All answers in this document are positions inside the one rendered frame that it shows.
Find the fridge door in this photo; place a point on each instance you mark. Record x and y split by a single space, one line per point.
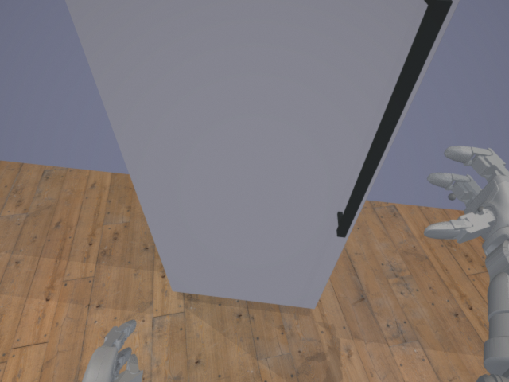
244 125

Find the handle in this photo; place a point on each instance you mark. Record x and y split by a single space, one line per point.
423 42

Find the right robot hand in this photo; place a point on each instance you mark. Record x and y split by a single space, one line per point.
494 196

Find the right robot forearm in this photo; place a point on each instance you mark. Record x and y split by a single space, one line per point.
496 348

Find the left robot hand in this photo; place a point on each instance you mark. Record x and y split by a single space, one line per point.
106 362

